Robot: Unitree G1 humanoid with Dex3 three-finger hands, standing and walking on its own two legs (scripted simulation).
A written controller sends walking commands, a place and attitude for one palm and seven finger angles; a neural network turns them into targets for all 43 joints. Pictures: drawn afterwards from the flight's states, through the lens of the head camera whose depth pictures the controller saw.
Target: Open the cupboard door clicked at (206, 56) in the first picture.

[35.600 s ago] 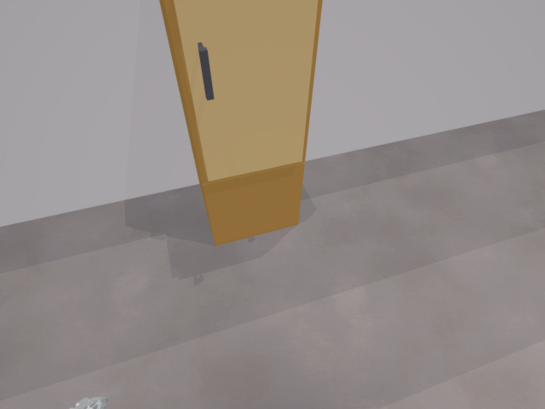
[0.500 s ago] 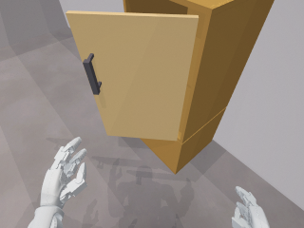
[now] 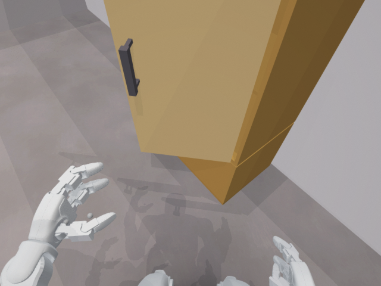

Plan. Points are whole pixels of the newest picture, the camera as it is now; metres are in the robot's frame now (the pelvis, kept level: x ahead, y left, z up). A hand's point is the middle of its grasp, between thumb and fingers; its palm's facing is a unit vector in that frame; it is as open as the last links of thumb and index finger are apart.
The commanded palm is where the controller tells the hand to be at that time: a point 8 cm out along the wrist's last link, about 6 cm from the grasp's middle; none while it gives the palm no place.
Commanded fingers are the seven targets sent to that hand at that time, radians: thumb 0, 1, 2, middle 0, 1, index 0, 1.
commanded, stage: raise the hand with hooked fingers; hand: left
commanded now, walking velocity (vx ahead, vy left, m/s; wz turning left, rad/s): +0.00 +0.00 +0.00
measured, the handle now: (131, 68) +0.59 +0.18 +0.12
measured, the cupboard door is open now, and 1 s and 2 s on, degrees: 43 43 43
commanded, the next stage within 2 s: move the hooked fingers beside the handle in 1.34 s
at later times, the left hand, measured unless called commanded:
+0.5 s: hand (57, 182) +0.27 +0.25 +0.10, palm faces -0.03 -1.00 -0.06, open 13.4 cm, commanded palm +0.25 +0.30 +0.11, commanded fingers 0.00 -0.50 0.30 -0.30 -1.20 -0.30 -1.20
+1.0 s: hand (46, 149) +0.32 +0.27 +0.14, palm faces -0.05 -1.00 -0.04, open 14.0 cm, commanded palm +0.28 +0.32 +0.14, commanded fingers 0.00 -0.50 0.30 -0.30 -1.20 -0.30 -1.20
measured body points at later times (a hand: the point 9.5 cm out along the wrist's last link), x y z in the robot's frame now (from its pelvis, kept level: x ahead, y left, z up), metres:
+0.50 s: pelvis +0.01 +0.01 +0.02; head +0.04 +0.02 +0.47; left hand +0.27 +0.31 +0.11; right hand +0.20 -0.23 -0.03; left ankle +0.03 +0.09 -0.68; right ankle +0.02 -0.11 -0.68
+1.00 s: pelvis +0.02 +0.00 +0.04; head +0.04 +0.00 +0.49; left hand +0.31 +0.33 +0.15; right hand +0.17 -0.26 -0.04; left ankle +0.03 +0.09 -0.68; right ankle +0.02 -0.11 -0.68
